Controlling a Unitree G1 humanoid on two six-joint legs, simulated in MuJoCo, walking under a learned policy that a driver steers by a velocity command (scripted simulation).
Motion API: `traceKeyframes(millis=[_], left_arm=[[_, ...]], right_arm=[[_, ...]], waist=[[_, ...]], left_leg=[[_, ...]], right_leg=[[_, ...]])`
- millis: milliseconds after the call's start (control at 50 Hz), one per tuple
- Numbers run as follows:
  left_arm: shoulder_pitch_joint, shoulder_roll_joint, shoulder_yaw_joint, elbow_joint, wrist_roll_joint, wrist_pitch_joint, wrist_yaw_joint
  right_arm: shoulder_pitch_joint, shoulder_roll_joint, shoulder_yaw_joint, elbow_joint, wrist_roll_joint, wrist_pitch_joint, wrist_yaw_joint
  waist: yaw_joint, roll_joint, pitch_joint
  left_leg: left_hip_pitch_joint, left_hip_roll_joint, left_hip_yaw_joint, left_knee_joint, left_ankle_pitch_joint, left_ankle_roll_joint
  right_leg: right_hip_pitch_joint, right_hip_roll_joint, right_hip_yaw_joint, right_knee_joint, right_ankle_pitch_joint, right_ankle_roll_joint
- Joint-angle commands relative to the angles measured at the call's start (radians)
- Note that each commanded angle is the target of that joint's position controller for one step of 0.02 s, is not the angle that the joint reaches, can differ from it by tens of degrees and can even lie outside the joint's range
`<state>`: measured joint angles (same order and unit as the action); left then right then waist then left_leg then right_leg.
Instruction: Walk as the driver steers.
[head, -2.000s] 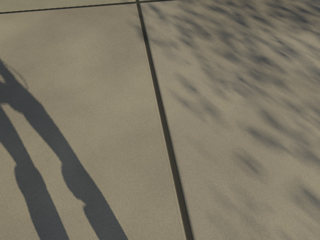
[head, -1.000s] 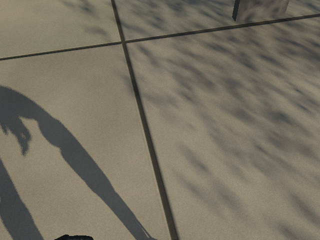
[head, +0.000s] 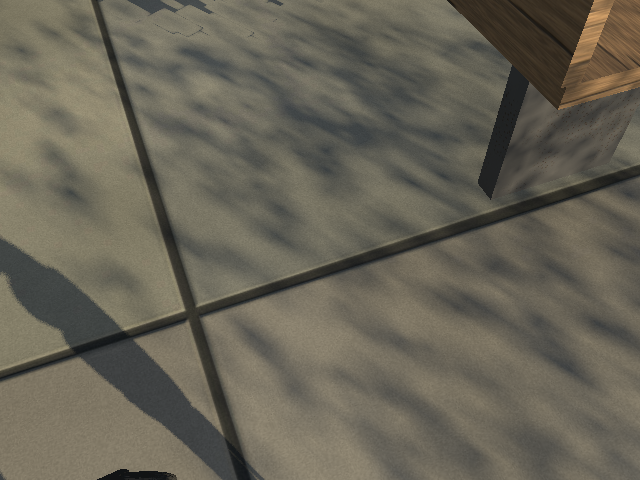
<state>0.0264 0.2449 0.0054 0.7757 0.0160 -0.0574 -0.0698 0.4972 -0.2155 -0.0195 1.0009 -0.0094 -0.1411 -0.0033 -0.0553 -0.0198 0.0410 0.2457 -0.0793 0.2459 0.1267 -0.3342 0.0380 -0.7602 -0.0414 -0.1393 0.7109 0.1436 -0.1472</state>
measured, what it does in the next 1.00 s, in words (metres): walks ahead, turning right: right foot, then left foot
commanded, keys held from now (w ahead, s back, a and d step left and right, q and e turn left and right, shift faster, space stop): w+e+shift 0.98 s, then w+shift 0.02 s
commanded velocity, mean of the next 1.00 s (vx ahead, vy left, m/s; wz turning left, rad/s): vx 0.72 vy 0.00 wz -0.93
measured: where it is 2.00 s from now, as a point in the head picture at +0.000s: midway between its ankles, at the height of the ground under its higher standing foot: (549, 372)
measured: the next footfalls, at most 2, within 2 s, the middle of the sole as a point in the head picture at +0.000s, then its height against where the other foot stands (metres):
right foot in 0.08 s outside the picture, level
left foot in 0.48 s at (295, 359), level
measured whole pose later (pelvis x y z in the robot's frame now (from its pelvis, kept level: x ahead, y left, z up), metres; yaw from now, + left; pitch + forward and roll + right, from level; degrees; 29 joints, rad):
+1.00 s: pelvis +0.78 -0.15 -0.01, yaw -56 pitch +2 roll +0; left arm 0.11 0.35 0.08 0.63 0.00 -0.03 -0.04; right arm 0.18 -0.30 -0.02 0.69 0.01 -0.07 -0.05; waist -0.01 0.00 0.11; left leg -0.42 0.00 -0.04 1.37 -0.58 -0.07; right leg -0.56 0.15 0.02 0.56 -0.06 -0.13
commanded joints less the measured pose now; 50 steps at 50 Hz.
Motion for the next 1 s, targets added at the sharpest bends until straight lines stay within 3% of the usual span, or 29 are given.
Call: traceKeyframes(millis=[20,60,80,100,120,140,160,220,300,400,460,480,500,520,540,580,640,720,760,780,800,840,880,900,920,940,960,980,1000], left_arm=[[0.124,0.095,0.026,-0.002,-0.017,-0.001,-0.002],[0.444,0.178,0.063,0.074,0.01,0.002,0.014],[0.596,0.211,0.097,0.12,-0.004,0.004,0.039],[0.519,0.259,0.108,0.147,-0.011,0.014,0.055],[0.47,0.346,0.132,0.106,0.007,0.027,0.058],[0.431,0.276,0.127,0.08,0.007,0.029,0.063],[0.379,0.204,0.111,0.086,0.001,0.032,0.062],[0.314,0.144,0.085,0.063,-0.013,-0.007,0.073],[0.329,0.189,0.099,0.04,-0.013,-0.041,0.064],[0.402,0.234,0.126,0.033,-0.023,-0.032,0.053],[0.349,0.306,0.141,0.014,-0.008,-0.034,0.059],[0.31,0.282,0.136,-0.002,-0.021,-0.039,0.065],[0.302,0.154,0.099,-0.033,-0.025,-0.049,0.068],[0.44,0.091,0.074,-0.097,-0.075,-0.039,0.074],[0.395,0.171,0.076,-0.063,-0.026,-0.013,0.094],[0.206,0.174,0.082,-0.069,0.012,0.005,0.067],[0.154,0.123,0.074,-0.143,0.024,0.049,0.023],[0.096,0.097,0.05,-0.196,0.021,0.063,-0.008],[0.045,0.097,0.042,-0.21,0.015,0.065,-0.037],[0.076,0.126,0.063,-0.197,-0.1,0.047,-0.022],[0.052,0.14,0.063,-0.196,-0.106,0.039,-0.017],[0.01,0.155,0.077,-0.207,-0.061,0.036,-0.008],[0.357,0.274,0.134,-0.109,-0.022,-0.012,-0.008],[0.453,0.299,0.154,-0.081,-0.03,-0.024,0.006],[0.401,0.335,0.159,-0.111,-0.02,-0.032,0.042],[0.313,0.378,0.141,-0.191,0.055,-0.045,0.049],[0.232,0.369,0.148,-0.239,0.055,-0.023,0.053],[0.218,0.353,0.15,-0.21,-0.035,0.034,0.042],[0.066,0.254,0.12,-0.266,-0.067,0.064,0.035]], right_arm=[[-0.037,-0.211,-0.034,-0.08,0.002,0.003,-0.052],[-0.137,-0.283,-0.058,-0.122,-0.02,0.036,-0.061],[-0.195,-0.27,-0.067,-0.122,-0.024,0.049,-0.046],[-0.218,-0.078,-0.021,-0.188,-0.054,0.035,-0.022],[-0.194,-0.077,-0.005,-0.299,-0.009,0.016,-0.012],[-0.262,-0.128,-0.001,-0.315,-0.022,-0.011,-0.006],[-0.292,-0.15,-0.007,-0.31,-0.027,-0.016,-0.001],[-0.279,-0.134,0.002,-0.315,-0.07,0.041,0.004],[-0.486,-0.106,0.023,-0.421,-0.046,0.068,0.022],[-0.568,-0.128,0.021,-0.463,-0.015,0.06,0.023],[-0.33,-0.235,-0.024,-0.407,-0.01,0.05,-0.003],[-0.171,-0.271,-0.037,-0.363,-0.041,0.035,-0.016],[-0.003,-0.312,-0.051,-0.342,-0.063,0.032,-0.034],[-0.048,-0.387,-0.075,-0.357,-0.073,0.037,-0.018],[-0.109,-0.3,-0.073,-0.376,-0.064,0.054,-0.001],[-0.159,-0.154,-0.034,-0.344,-0.052,0.057,0.004],[-0.162,-0.145,-0.029,-0.269,-0.019,0.048,-0.005],[-0.18,-0.18,-0.049,-0.241,0.001,0.025,0.01],[-0.206,-0.205,-0.058,-0.234,0.004,0.021,0.003],[-0.369,-0.294,-0.088,-0.321,0.037,0.03,-0.034],[-0.384,-0.289,-0.089,-0.332,0.042,0.038,-0.049],[-0.327,-0.318,-0.1,-0.323,0.038,0.048,-0.07],[-0.275,-0.31,-0.099,-0.318,0.036,0.061,-0.085],[-0.252,-0.24,-0.076,-0.327,0.037,0.053,-0.073],[-0.226,-0.12,-0.04,-0.336,-0.01,0.053,-0.057],[-0.094,-0.088,-0.007,-0.367,-0.019,0.043,-0.046],[-0.097,-0.212,-0.023,-0.383,-0.005,0.034,-0.036],[-0.106,-0.237,-0.029,-0.398,0.034,0.046,-0.044],[-0.111,-0.304,-0.049,-0.368,0.027,0.072,-0.07]], waist=[[0.139,0.118,-0.115],[0.305,0.178,-0.15],[0.39,0.099,-0.172],[0.221,-0.159,-0.113],[0.168,-0.213,-0.298],[0.173,-0.035,-0.204],[0.116,0.094,-0.061],[0.002,0.157,0.054],[0.051,0.069,0.096],[0.139,-0.03,0.008],[0.002,-0.023,-0.163],[-0.065,0.036,-0.191],[-0.11,0.113,-0.325],[-0.011,0.487,-0.547],[-0.006,0.246,-0.464],[-0.034,0.028,-0.16],[0.042,0.17,-0.041],[0.099,0.067,-0.054],[0.105,0.082,-0.027],[0.118,0.097,0.018],[0.113,0.094,0.005],[0.106,0.075,-0.013],[0.22,0.159,-0.145],[0.24,0.047,-0.155],[0.172,-0.154,-0.129],[0.089,-0.156,-0.389],[0.115,-0.085,-0.624],[0.072,-0.13,-0.539],[0.023,-0.055,-0.365]], left_leg=[[-0.146,0.236,0.032,0.291,1.552,-0.064],[-0.299,0.324,-0.02,0.755,1.575,-0.065],[-0.423,0.215,-0.003,1.173,1.018,-0.049],[-0.853,0.058,-0.082,1.522,-0.175,-0.034],[-1.116,0.03,-0.273,1.642,-0.201,-0.051],[-1.172,0.086,-0.341,1.53,-0.094,-0.025],[-1.125,0.129,-0.333,1.406,-0.019,-0.017],[-0.943,0.206,-0.328,1.194,-0.03,-0.084],[-0.782,0.212,-0.257,0.765,0.223,-0.12],[-0.664,0.122,-0.252,0.438,0.423,-0.072],[-0.371,0.059,-0.249,0.384,0.23,-0.049],[-0.218,0.086,-0.247,0.343,0.298,-0.019],[0.034,0.285,-0.385,0.398,0.282,0.025],[0.283,0.617,-0.96,0.305,0.337,0.175],[0.176,0.567,-0.956,0.275,0.063,0.147],[-0.129,0.439,-0.619,0.219,0.187,0.07],[-0.291,0.386,-0.4,0.166,0.551,0.088],[-0.321,0.414,-0.222,0.137,0.742,0.039],[-0.357,0.376,-0.119,0.119,0.701,0.014],[-0.357,0.343,-0.097,0.111,0.695,0.012],[-0.362,0.331,-0.061,0.115,0.744,0.006],[-0.352,0.303,-0.011,0.224,1.066,-0.02],[-0.493,0.209,0.0,0.646,1.041,-0.063],[-0.691,0.155,-0.018,0.875,0.351,-0.105],[-0.933,0.038,-0.024,1.198,-0.359,-0.151],[-1.031,-0.027,-0.231,1.519,-0.445,-0.162],[-1.002,0.001,-0.423,1.589,-0.301,-0.153],[-0.993,0.061,-0.393,1.371,-0.29,-0.084],[-0.917,0.08,-0.36,1.228,-0.238,-0.068]], right_leg=[[0.437,0.178,-0.094,-0.021,-0.013,-0.03],[0.696,0.164,-0.003,-0.048,-0.234,-0.116],[0.843,0.101,0.102,-0.142,-0.231,-0.167],[1.002,-0.02,0.293,0.014,-0.027,-0.198],[1.185,-0.174,0.783,-0.227,-0.363,-0.396],[1.082,-0.207,0.921,-0.443,-0.59,-0.347],[0.885,-0.169,0.83,-0.508,-0.613,-0.272],[0.503,-0.056,0.635,-0.523,-0.383,-0.229],[0.304,0.055,0.501,-0.569,-0.207,-0.184],[0.553,0.04,0.522,-0.469,0.051,-0.093],[0.656,0.046,0.528,-0.135,0.347,-0.022],[0.593,0.064,0.512,0.114,0.444,0.035],[0.429,0.089,0.45,0.416,0.019,0.053],[0.123,0.245,0.295,0.727,-0.721,0.083],[0.016,0.094,0.263,0.783,-0.621,0.051],[0.028,0.024,0.224,0.654,-0.481,0.054],[0.029,-0.021,0.187,0.603,-0.533,0.088],[0.023,-0.055,0.177,0.442,-0.306,0.067],[0.072,-0.041,0.134,0.307,-0.176,0.065],[0.074,-0.053,0.155,0.23,-0.17,0.091],[0.142,-0.04,0.123,0.138,-0.128,0.093],[0.302,0.057,0.008,-0.001,-0.11,0.079],[0.721,0.2,-0.024,-0.178,-0.06,0.053],[0.903,0.139,0.096,-0.279,0.092,0.006],[1.008,-0.015,0.288,-0.219,0.601,-0.057],[1.118,-0.301,0.727,-0.144,1.022,-0.295],[1.165,-0.364,0.852,-0.224,0.814,-0.388],[1.032,-0.191,0.692,-0.332,0.191,-0.373],[0.764,-0.094,0.615,-0.389,-0.011,-0.308]])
